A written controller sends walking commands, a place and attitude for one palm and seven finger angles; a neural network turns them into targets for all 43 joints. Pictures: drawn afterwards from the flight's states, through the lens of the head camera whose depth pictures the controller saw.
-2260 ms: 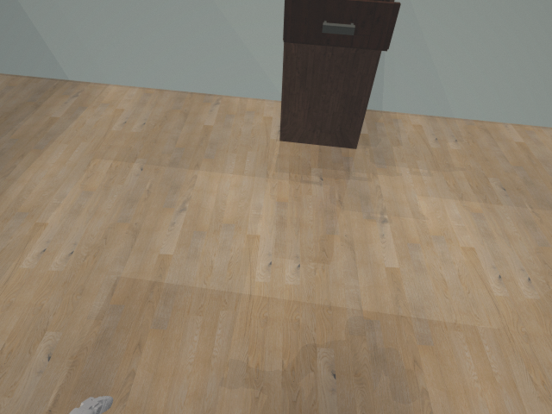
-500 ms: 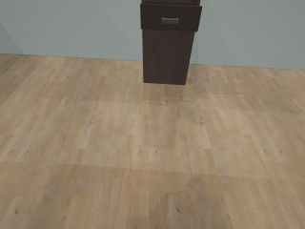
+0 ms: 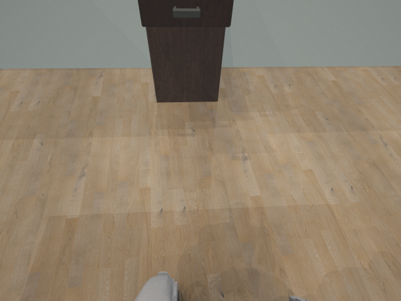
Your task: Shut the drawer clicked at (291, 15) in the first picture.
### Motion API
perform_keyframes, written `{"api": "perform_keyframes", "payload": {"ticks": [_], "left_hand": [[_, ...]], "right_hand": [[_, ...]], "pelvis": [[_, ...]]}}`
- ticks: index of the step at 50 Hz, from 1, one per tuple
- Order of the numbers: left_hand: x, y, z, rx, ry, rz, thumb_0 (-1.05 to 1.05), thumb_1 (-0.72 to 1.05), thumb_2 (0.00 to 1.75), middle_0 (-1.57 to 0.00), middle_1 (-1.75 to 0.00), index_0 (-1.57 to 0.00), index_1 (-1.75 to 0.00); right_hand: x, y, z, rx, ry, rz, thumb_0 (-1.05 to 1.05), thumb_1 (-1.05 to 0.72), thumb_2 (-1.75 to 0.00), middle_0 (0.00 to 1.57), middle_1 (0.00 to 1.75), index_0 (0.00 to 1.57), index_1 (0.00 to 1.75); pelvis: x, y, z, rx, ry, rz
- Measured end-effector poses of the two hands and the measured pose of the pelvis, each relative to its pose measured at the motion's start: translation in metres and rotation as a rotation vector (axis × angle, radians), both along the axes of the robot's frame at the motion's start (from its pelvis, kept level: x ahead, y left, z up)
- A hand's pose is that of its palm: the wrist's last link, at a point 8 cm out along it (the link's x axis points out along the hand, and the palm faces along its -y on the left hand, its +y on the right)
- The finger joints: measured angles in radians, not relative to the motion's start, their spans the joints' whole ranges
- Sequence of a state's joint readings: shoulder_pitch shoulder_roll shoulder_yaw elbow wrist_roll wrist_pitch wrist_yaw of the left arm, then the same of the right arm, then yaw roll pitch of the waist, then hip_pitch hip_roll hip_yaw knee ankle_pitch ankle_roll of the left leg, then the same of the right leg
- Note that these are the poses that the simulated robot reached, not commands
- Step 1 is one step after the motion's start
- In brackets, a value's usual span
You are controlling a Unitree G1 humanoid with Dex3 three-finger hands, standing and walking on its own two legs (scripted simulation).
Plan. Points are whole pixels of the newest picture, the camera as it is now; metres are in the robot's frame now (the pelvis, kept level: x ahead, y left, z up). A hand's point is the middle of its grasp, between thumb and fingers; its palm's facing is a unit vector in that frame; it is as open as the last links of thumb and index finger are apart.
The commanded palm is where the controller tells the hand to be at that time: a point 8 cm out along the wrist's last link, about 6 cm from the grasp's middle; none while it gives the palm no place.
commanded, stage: walk to a spot facing it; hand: left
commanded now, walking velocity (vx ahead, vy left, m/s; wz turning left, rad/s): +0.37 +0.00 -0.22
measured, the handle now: (186, 10) +1.21 +0.20 +0.02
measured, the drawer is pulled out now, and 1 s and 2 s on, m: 0.28 0.28 0.28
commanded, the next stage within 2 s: turn to face it in 1.26 s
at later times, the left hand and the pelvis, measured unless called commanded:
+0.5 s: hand (145, 209) +0.35 +0.19 -0.16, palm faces -0.21 -0.97 -0.16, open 7.4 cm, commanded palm none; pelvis +0.22 +0.04 +0.01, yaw -11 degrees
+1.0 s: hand (171, 169) +0.50 +0.15 -0.18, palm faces -0.19 -0.97 -0.17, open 7.3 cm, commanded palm none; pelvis +0.46 -0.03 +0.00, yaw -15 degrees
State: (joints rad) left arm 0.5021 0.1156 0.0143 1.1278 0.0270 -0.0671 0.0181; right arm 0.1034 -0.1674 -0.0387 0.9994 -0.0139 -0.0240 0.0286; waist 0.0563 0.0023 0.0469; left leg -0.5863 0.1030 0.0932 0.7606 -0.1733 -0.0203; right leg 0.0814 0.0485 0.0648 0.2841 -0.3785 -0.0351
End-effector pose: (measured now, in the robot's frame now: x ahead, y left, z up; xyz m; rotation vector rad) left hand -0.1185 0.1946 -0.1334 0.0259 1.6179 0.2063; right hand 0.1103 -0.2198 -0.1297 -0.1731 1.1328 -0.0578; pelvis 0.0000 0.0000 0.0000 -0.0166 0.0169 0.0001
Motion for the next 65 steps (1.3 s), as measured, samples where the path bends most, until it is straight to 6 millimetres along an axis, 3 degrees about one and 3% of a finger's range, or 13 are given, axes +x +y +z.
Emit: {"api": "perform_keyframes", "payload": {"ticks": [3,6,11,16,23,28,32,36,43,47,54,59,65], "left_hand": [[0.035,0.023,-0.017,-0.005,0.011,-0.014,0.01,0.9,0.9,-0.21,-0.3,-0.21,-0.3],[0.086,0.049,-0.028,-0.001,-0.011,-0.059,0.01,0.9,0.9,-0.2,-0.3,-0.21,-0.3],[0.207,0.083,-0.018,0.027,-0.181,-0.165,0.01,0.91,0.9,-0.2,-0.3,-0.2,-0.3],[0.322,0.091,-0.004,0.037,-0.349,-0.233,0.01,0.91,0.9,-0.2,-0.3,-0.2,-0.3],[0.44,0.064,0.004,0.0,-0.42,-0.342,0.0,0.91,0.9,-0.2,-0.3,-0.2,-0.3],[0.517,0.022,-0.002,-0.032,-0.42,-0.444,0.01,0.91,0.9,-0.2,-0.3,-0.2,-0.3],[0.576,-0.016,-0.013,-0.045,-0.466,-0.495,0.01,0.91,0.9,-0.2,-0.3,-0.2,-0.3],[0.6,-0.034,-0.015,-0.04,-0.484,-0.458,0.0,0.91,0.9,-0.2,-0.3,-0.2,-0.3],[0.616,-0.012,0.0,0.04,-0.398,-0.416,-0.02,0.95,0.9,-0.2,-0.3,-0.21,-0.3],[0.62,-0.002,-0.004,0.032,-0.324,-0.386,-0.01,0.93,0.9,-0.2,-0.3,-0.2,-0.3],[0.638,0.015,-0.034,-0.02,-0.179,-0.323,0.0,0.91,0.9,-0.2,-0.3,-0.2,-0.3],[0.692,0.016,-0.025,-0.03,-0.149,-0.377,0.01,0.91,0.9,-0.2,-0.3,-0.2,-0.3],[0.788,-0.006,-0.008,-0.027,-0.25,-0.435,0.01,0.91,0.9,-0.2,-0.3,-0.2,-0.3]], "right_hand": [[0.044,0.02,-0.006,-0.01,-0.056,-0.002,0.01,-0.9,-0.9,0.2,0.3,0.19,0.3],[0.062,0.033,-0.004,-0.021,-0.086,-0.041,0.01,-0.9,-0.9,0.2,0.3,0.2,0.3],[0.047,0.035,0.009,-0.052,-0.029,-0.188,-0.01,-0.93,-0.9,0.2,0.3,0.2,0.3],[0.023,0.026,0.016,-0.096,0.099,-0.261,-0.02,-0.95,-0.9,0.2,0.3,0.2,0.3],[-0.005,0.043,0.011,-0.048,0.3,-0.372,0.0,-0.92,-0.9,0.19,0.3,0.19,0.3],[-0.011,0.062,0.005,0.029,0.434,-0.462,0.0,-0.91,-0.9,0.19,0.3,0.19,0.3],[-0.002,0.067,-0.006,0.097,0.545,-0.511,0.0,-0.91,-0.9,0.2,0.3,0.19,0.3],[0.046,0.047,-0.013,0.115,0.536,-0.513,0.01,-0.9,-0.9,0.2,0.3,0.2,0.3],[0.206,-0.019,-0.008,0.035,0.228,-0.445,0.01,-0.91,-0.9,0.2,0.3,0.19,0.3],[0.28,-0.05,0.001,-0.034,0.127,-0.401,0.03,-0.95,-0.9,0.2,0.3,0.19,0.3],[0.399,-0.059,0.007,-0.108,0.002,-0.325,0.01,-0.93,-0.9,0.19,0.3,0.19,0.3],[0.425,-0.039,0.011,-0.086,0.001,-0.375,0.01,-0.92,-0.9,0.19,0.3,0.19,0.3],[0.41,-0.027,0.012,-0.049,0.142,-0.479,0.0,-0.95,-0.9,0.2,0.3,0.2,0.3]], "pelvis": [[0.036,0.017,-0.014,-0.006,-0.003,-0.021],[0.062,0.03,-0.017,0.005,-0.02,-0.056],[0.102,0.043,0.001,0.009,-0.033,-0.102],[0.143,0.049,0.01,0.014,-0.021,-0.135],[0.204,0.042,0.011,0.017,-0.016,-0.181],[0.252,0.022,0.004,0.015,-0.012,-0.221],[0.295,-0.004,-0.012,0.01,-0.012,-0.243],[0.328,-0.024,-0.013,0.0,-0.031,-0.255],[0.386,-0.035,0.004,-0.013,-0.02,-0.259],[0.424,-0.033,0.005,-0.022,-0.016,-0.255],[0.503,-0.019,-0.011,-0.021,-0.027,-0.267],[0.543,-0.016,-0.002,-0.011,-0.039,-0.311],[0.586,-0.026,0.011,0.0,-0.033,-0.365]]}}
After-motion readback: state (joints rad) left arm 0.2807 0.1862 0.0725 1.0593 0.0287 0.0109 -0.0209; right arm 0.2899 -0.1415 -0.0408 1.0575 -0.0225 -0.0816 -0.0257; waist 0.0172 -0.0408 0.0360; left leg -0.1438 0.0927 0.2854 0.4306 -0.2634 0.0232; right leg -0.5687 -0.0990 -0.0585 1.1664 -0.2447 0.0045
